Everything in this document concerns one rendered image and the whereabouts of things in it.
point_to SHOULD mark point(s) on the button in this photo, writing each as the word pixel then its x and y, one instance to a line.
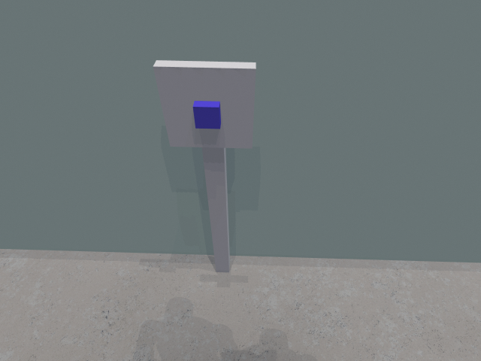
pixel 207 115

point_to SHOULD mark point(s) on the panel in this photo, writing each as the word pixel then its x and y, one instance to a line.
pixel 180 83

